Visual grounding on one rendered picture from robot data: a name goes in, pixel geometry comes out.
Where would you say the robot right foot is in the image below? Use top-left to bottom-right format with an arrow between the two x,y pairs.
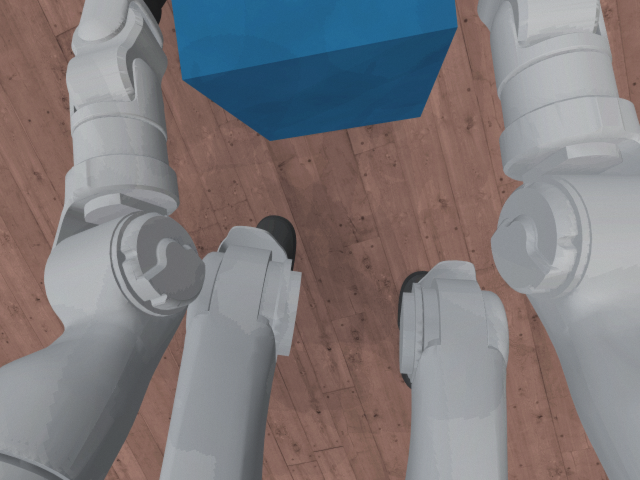
398,271 -> 428,389

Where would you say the robot left foot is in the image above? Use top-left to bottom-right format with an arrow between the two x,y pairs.
256,215 -> 296,271

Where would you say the robot left upper arm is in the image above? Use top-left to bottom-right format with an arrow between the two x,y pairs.
0,211 -> 205,480

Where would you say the robot right upper arm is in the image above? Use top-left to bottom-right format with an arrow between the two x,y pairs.
491,175 -> 640,480

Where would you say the left robot hand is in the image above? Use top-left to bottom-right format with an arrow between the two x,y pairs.
143,0 -> 166,25

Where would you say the carton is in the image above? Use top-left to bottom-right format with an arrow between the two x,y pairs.
171,0 -> 458,141

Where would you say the right robot forearm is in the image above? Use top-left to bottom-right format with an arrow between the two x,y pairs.
477,0 -> 640,184

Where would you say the robot foot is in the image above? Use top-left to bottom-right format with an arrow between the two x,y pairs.
398,271 -> 428,389
256,215 -> 296,271

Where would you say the left robot forearm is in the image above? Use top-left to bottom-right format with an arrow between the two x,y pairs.
51,0 -> 180,252

